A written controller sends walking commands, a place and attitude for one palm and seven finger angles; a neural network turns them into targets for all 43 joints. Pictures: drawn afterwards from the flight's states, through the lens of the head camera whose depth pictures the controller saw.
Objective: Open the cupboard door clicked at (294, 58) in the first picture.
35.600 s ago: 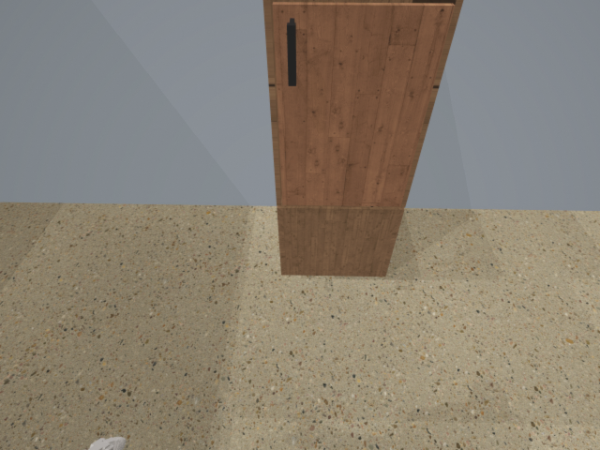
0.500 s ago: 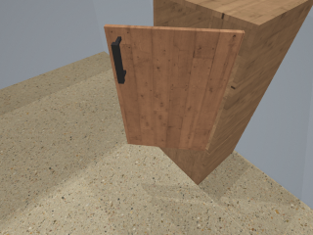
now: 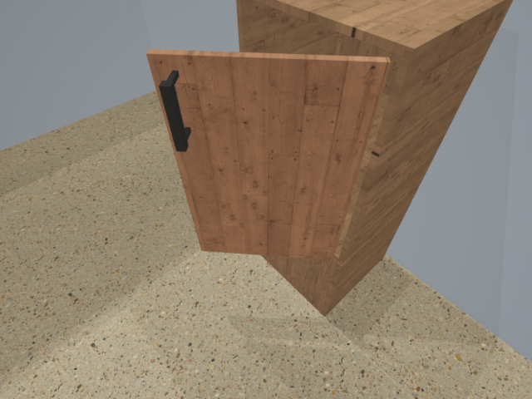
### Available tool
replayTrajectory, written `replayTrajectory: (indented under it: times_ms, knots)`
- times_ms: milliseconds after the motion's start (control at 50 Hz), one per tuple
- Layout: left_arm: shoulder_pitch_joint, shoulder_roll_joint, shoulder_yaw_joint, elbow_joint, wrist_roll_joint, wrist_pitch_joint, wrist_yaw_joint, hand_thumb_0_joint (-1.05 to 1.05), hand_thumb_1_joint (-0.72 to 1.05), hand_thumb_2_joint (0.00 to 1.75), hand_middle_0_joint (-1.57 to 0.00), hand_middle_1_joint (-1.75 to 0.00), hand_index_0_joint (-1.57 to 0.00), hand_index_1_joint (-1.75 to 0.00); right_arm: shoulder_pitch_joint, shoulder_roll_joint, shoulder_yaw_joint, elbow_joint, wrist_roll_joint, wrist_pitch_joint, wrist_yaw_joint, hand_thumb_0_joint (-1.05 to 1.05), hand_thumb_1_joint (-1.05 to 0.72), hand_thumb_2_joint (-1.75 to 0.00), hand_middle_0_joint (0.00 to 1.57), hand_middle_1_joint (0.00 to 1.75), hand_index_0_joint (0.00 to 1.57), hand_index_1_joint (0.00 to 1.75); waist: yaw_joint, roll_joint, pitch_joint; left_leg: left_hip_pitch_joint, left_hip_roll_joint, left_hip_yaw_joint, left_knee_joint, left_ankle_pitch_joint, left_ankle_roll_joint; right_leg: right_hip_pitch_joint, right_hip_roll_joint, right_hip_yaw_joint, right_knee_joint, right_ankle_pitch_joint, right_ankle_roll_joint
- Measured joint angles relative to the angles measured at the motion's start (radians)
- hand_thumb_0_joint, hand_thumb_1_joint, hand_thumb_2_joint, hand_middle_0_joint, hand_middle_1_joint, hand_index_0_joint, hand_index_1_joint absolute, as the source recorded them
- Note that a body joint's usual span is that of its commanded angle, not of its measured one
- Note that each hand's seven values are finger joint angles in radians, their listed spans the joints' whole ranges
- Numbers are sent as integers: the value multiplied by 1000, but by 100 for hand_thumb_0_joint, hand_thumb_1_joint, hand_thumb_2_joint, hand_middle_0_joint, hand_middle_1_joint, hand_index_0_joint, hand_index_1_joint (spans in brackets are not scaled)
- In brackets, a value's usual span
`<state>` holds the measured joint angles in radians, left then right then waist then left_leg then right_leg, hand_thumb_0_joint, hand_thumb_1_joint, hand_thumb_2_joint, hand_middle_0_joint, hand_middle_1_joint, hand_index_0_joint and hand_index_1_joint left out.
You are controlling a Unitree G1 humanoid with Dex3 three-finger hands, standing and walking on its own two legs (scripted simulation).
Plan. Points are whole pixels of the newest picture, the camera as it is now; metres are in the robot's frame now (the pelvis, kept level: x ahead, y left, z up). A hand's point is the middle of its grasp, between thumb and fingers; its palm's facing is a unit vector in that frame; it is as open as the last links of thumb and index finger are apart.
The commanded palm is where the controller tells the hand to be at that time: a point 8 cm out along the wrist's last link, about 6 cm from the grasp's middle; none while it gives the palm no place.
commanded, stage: come to a stop and stand still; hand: left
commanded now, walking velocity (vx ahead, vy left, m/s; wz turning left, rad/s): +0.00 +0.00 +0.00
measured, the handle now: (178, 112) +0.54 +0.19 +0.15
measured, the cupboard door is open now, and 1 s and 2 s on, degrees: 43 43 43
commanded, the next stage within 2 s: look again from close up in 0.76 s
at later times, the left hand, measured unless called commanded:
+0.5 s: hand out of the picture +0.01 +0.14 -0.17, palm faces +0.03 -0.98 -0.20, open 7.3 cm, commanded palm none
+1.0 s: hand out of the picture +0.00 +0.12 -0.17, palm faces +0.06 -0.98 -0.18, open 7.3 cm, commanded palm none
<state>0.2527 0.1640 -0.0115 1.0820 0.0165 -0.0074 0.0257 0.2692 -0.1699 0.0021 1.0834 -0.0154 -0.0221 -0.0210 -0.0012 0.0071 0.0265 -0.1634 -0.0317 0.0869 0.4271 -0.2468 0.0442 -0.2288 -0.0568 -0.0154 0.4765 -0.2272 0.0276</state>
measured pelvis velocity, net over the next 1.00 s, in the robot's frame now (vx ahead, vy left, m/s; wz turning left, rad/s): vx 0.00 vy -0.04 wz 0.02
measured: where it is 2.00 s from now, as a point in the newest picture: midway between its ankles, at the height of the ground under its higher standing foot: outside the picture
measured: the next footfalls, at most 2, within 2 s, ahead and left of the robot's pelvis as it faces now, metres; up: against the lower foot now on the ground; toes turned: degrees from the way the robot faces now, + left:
none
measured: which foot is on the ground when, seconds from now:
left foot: down 0.00-1.00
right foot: down 0.00-1.00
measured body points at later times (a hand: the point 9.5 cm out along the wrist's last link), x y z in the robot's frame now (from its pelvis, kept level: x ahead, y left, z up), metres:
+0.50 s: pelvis +0.01 -0.04 +0.00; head +0.01 -0.04 +0.45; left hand +0.01 +0.19 -0.15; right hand +0.02 -0.26 -0.16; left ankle -0.01 +0.09 -0.74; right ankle +0.02 -0.14 -0.74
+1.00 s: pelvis +0.00 -0.04 +0.00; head +0.00 -0.05 +0.45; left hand +0.00 +0.18 -0.16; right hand +0.00 -0.26 -0.16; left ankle -0.01 +0.09 -0.74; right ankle +0.02 -0.14 -0.74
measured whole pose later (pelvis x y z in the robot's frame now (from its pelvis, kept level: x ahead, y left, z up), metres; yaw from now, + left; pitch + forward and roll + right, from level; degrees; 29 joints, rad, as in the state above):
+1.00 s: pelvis +0.00 -0.04 +0.00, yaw +1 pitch -2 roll +1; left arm 0.30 0.15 0.00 1.11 0.01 -0.02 0.03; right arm 0.29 -0.13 0.00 1.15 -0.01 -0.02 -0.03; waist 0.01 0.00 0.02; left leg -0.14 0.03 0.04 0.40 -0.23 -0.02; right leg -0.18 0.01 -0.06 0.42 -0.21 -0.04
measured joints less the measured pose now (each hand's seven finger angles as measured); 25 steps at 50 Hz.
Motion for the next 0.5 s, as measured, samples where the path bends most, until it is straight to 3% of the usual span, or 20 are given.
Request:
replayTrajectory:
  times_ms: [500]
  knots:
    - [26, -11, 1, 27, -4, -10, 0, 1, 92, 90, -20, -30, -20, -30, -12, 13, 0, 48, 2, 5, -5, 1, -91, -89, 20, 30, 19, 29, 8, -3, 1, 24, 52, -28, -22, 6, -54, 32, 51, -32, -30, 0, -52]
